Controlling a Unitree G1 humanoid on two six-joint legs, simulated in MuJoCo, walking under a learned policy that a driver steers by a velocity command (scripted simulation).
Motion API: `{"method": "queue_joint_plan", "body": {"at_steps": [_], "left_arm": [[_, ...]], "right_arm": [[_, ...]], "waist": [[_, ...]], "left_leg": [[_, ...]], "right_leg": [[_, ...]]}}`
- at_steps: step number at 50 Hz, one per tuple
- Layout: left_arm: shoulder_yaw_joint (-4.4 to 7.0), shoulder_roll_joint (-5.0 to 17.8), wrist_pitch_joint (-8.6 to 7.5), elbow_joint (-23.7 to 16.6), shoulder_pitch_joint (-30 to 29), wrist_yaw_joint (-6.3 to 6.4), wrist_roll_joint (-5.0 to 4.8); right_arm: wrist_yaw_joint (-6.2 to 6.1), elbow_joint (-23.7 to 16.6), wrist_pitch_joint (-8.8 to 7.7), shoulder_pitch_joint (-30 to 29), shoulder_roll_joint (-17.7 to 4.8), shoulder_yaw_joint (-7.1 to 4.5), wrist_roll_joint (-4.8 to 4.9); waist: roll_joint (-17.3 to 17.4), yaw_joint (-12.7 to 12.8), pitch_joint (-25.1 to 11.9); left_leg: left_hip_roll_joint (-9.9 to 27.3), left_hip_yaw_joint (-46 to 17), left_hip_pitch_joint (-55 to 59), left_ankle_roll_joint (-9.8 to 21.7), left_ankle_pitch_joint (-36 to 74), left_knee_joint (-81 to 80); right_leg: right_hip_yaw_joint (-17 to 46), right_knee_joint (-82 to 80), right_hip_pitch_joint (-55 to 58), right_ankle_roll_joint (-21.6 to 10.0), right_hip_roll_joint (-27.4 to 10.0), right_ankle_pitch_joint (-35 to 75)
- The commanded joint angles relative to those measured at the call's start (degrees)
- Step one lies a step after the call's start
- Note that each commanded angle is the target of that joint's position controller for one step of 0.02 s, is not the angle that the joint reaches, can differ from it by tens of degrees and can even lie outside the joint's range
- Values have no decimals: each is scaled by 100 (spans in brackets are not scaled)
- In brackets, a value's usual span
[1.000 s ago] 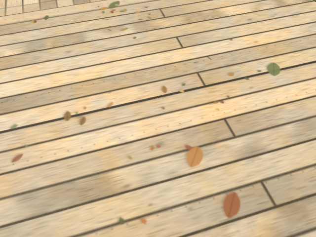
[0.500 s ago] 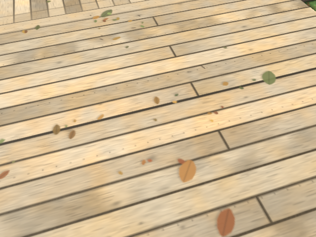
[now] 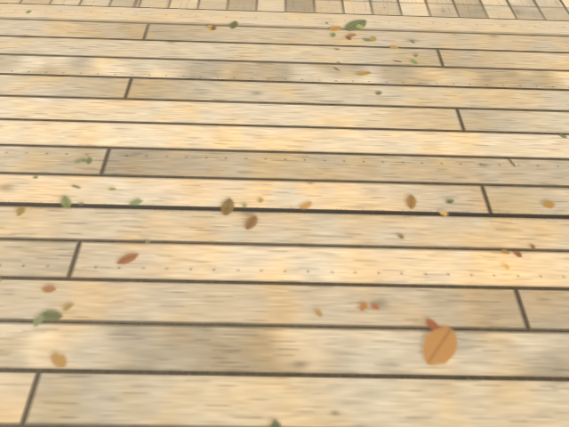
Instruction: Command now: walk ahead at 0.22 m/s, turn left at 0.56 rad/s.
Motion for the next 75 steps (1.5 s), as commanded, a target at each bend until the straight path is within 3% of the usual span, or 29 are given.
{"method": "queue_joint_plan", "body": {"at_steps": [1, 9, 14, 15, 17, 19, 21, 22, 23, 25, 26, 27, 28, 29, 32, 33, 35, 38, 44, 46, 47, 48, 50, 53, 61, 63, 64, 66, 75], "left_arm": [[-49, 234, -59, -230, -161, -48, 150], [-286, -3, -159, -370, -600, -263, 158], [-460, -153, -140, -439, -1822, -439, 157], [-451, -55, -151, -407, -1681, -546, 118], [-484, -228, -33, -577, -1432, -703, 155], [-380, 105, 11, -519, -1100, -733, 163], [-372, 291, -39, -465, -1434, -701, -16], [-21, 369, -399, -712, -1241, -314, -1157], [38, 506, -511, -380, -814, -185, -1200], [212, 688, -458, 511, 2034, -127, -888], [196, 743, -334, 812, 2766, -194, -860], [301, 954, -251, 862, 2660, -217, -926], [315, 794, -182, 861, 2508, -179, -862], [155, 139, -124, 774, 1987, -133, -578], [-138, -244, -300, 677, 345, -179, -397], [-99, 20, -316, 584, -9, -136, -400], [17, 404, -325, 653, 402, -9, -494], [147, 704, -329, 833, 899, 86, -744], [160, 562, -208, 1041, 1641, 25, -707], [170, 616, -298, 913, 1663, -54, -549], [15, 165, -389, 906, 2104, -147, -546], [11, 273, -424, 973, 2183, -221, -641], [196, 658, -292, 647, 1269, -185, -800], [228, 235, 90, 537, 1067, 112, -592], [258, 183, 166, 529, 667, 107, -403], [259, 419, 191, 412, 570, 112, -382], [356, 826, 187, 450, 300, 131, -480], [250, 365, 119, 449, -43, 116, -481], [267, 349, -21, 691, -7, 69, -559]], "right_arm": [[-30, 63, -77, 615, -433, -40, -83], [-119, 658, -197, 1107, -112, 96, -143], [-512, 1356, -230, 2478, 353, 127, -181], [-435, 1016, -209, 1642, 200, 121, -16], [-108, 891, -134, 671, -371, 141, -303], [-104, 954, -231, 704, -373, 134, -166], [-243, 1139, -231, 986, -472, 86, -57], [-619, 1134, 124, 870, 83, 6, 823], [-700, 1363, 282, 1028, -34, -18, 592], [-430, 1386, 129, 1152, 102, -51, 329], [-412, 1257, -6, 1579, 242, 11, 573], [-464, 829, -120, 1262, -46, 27, 723], [-554, 532, -75, 375, -153, 0, 774], [-636, 273, 92, -581, -234, -39, 682], [-697, -78, 371, -956, -2, -41, 511], [-671, -244, 315, -972, -33, -51, 357], [-608, -298, 191, -1301, -55, -129, 68], [-466, -640, 253, -2193, 95, -49, 304], [-297, -925, 150, -2893, -226, -128, 271], [-395, -561, 137, -1589, -948, -339, 132], [-411, -326, 202, -584, -1221, -437, 51], [-425, -151, 330, 6, -1046, -404, 192], [-463, -333, 487, -991, -737, -293, 284], [-400, -440, 450, -2345, -467, -231, 148], [-585, 133, 464, -1984, -339, -214, 232], [-620, 311, 479, -1666, -301, -205, 232], [-640, 335, 477, -1248, -278, -235, 280], [-738, 434, 524, -1298, -493, -299, 285], [-696, 876, 472, -1136, -443, -350, 285]], "waist": [[559, -75, 160], [480, -248, 415], [553, -1146, 872], [111, -982, 787], [500, -270, 816], [393, -123, 1094], [159, -530, 1347], [587, -386, 1287], [449, -321, 1108], [-230, 587, -428], [-978, 669, -1338], [-1740, 746, -1700], [-1662, 889, -1227], [-23, 803, -397], [-13, -265, 1234], [-181, -470, 1402], [-364, -190, 805], [-391, 76, 637], [-350, 335, 530], [-126, -127, -418], [510, -392, -1755], [1234, -593, -2692], [508, -315, -1527], [491, 449, -261], [686, 559, -156], [290, 447, 287], [-652, -1, 448], [-972, 33, 706], [10, 131, 142]], "left_leg": [[1634, -2803, 1436, 881, -688, -1112], [1243, -3340, 1302, 1068, -179, -312], [1150, -3733, 3238, 1108, -336, 828], [769, -3053, 1403, 932, -1038, 765], [503, -2683, -2609, 809, -2023, 244], [491, -2864, -2582, 759, -2366, 618], [506, -3127, -956, 627, -2013, 1478], [147, -2912, 184, 351, 387, 1751], [218, -2345, 250, 181, 867, 2838], [-138, -1407, -2574, -163, -1324, 6006], [-259, -1093, -4334, -396, -3288, 8283], [289, -691, -5139, -473, -2711, 8747], [677, -58, -5836, -560, -2162, 8795], [951, 18, -5442, -532, -1162, 8232], [1520, -539, -3938, -514, 261, 5814], [1493, -34, -2759, -653, 980, 4051], [1426, 304, -1090, -843, 2778, 2155], [1307, 261, -1032, -945, 2933, 503], [949, 453, -400, -513, 2225, -1031], [1371, 60, 2219, -23, 5168, -582], [2620, -1163, 4973, 881, 6308, -102], [3457, -2258, 5276, 1413, 6231, -580], [2919, -1674, 3819, 965, 4318, -1154], [2193, -710, 706, 490, 3015, -1920], [1730, -375, -311, 20, -45, -2104], [1407, -250, -371, -444, -602, -1643], [972, 229, 58, -606, -246, -1449], [925, 463, 816, -735, 387, -1060], [1159, 293, 1209, -696, 1632, -1028]], "right_leg": [[256, 8, -1281, -77, -277, 168], [179, -719, -838, -389, -20, -502], [672, -3204, -2751, -385, -214, 1358], [352, -4632, -741, -596, -206, 2984], [-224, -3660, 3320, -601, -124, 3669], [-178, -3741, 3808, -495, -85, 2889], [62, -5346, 3302, -532, 18, 2476], [512, -6904, 2994, -670, 231, 2566], [256, -7330, 3693, -722, 27, 3342], [361, -4986, 7874, -1240, -826, 5809], [1135, -4037, 9443, -1786, -1795, 5083], [2257, -4746, 9273, -2234, -2148, 2303], [2750, -5692, 8598, -2528, -2338, -164], [2788, -6631, 6954, -2400, -2122, -1774], [1972, -6976, 3047, -1918, -1472, -1292], [801, -7242, 1825, -1720, -699, -486], [219, -7231, 1689, -1715, -313, 1127], [420, -7274, 3158, -1762, -696, 1604], [606, -6082, 4778, -1427, -735, 3142], [186, -4586, 3802, -1053, -175, 3262], [62, -2992, 1810, -711, 209, 1236], [158, -1323, 1616, -469, 514, -2589], [291, -1047, 965, -454, 105, -2322], [-50, -2430, 2394, -355, -77, -1367], [-240, -4852, 4262, -656, 195, 307], [152, -5665, 4198, -877, -204, 226], [289, -5921, 3548, -1030, -294, -662], [500, -6576, 2791, -1016, -219, -1736], [104, -5782, 3965, -1003, 48, 1059]]}}
Keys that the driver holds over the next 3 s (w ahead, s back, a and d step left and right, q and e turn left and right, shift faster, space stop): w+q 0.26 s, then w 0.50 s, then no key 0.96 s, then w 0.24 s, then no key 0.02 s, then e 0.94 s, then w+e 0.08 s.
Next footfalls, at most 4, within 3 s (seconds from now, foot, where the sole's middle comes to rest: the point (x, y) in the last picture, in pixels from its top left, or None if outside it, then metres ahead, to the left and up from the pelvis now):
0.48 right None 0.35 -0.19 -0.93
0.90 left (245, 422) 0.56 0.10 -0.93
1.24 right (336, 404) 0.61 -0.14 -0.93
2.42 right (306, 332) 0.82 -0.07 -0.93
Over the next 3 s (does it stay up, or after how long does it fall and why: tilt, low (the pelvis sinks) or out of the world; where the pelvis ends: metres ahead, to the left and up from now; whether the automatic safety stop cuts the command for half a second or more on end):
stays up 0.75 0.04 -0.15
